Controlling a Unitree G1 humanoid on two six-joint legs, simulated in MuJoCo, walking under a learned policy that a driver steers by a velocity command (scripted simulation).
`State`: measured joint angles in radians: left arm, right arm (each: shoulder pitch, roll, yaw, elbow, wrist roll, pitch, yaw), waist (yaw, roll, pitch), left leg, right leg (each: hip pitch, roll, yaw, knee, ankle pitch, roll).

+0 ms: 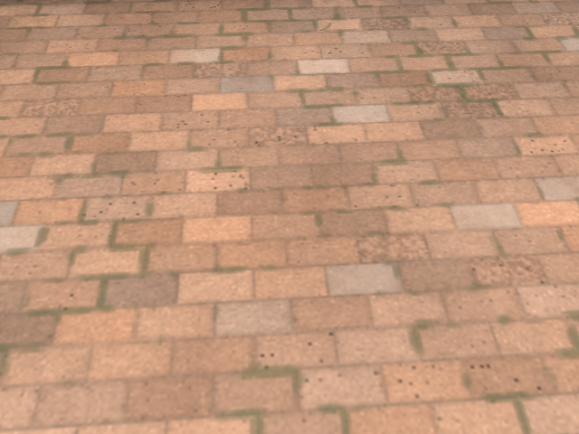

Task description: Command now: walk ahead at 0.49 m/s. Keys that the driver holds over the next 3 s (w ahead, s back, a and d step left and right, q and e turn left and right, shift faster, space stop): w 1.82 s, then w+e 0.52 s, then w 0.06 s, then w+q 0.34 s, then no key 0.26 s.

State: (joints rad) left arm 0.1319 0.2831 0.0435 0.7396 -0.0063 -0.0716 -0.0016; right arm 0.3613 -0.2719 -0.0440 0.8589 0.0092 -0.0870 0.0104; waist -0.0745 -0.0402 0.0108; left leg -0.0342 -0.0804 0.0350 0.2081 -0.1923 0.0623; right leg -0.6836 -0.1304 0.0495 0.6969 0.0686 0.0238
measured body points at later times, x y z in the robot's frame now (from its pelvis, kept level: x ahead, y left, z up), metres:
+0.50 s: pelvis +0.28 -0.06 +0.00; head +0.30 -0.07 +0.45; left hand +0.31 +0.21 -0.12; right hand +0.45 -0.32 -0.10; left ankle +0.43 +0.11 -0.68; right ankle +0.24 -0.15 -0.75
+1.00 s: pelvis +0.55 +0.01 +0.00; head +0.57 +0.02 +0.45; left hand +0.71 +0.28 -0.11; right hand +0.59 -0.27 -0.12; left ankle +0.54 +0.08 -0.75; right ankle +0.67 -0.18 -0.68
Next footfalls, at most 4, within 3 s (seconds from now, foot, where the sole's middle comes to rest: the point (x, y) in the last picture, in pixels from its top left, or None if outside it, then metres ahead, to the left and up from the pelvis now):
0.16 right None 0.28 -0.15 -0.78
0.70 left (245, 405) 0.58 0.09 -0.78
1.26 right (326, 289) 0.88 -0.14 -0.78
1.80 left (237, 212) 1.18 0.10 -0.78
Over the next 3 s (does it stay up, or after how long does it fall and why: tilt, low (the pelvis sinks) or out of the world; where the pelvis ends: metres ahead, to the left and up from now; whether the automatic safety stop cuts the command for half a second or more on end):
stays up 1.66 -0.09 -0.02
